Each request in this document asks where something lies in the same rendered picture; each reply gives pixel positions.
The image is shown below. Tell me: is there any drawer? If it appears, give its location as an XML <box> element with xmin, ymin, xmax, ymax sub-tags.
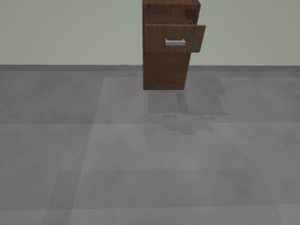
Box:
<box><xmin>145</xmin><ymin>19</ymin><xmax>206</xmax><ymax>53</ymax></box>

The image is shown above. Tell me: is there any handle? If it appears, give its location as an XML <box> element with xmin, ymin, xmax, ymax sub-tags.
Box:
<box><xmin>165</xmin><ymin>39</ymin><xmax>186</xmax><ymax>46</ymax></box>

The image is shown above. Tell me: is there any cabinet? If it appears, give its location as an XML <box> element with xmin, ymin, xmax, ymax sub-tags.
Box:
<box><xmin>142</xmin><ymin>0</ymin><xmax>201</xmax><ymax>90</ymax></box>

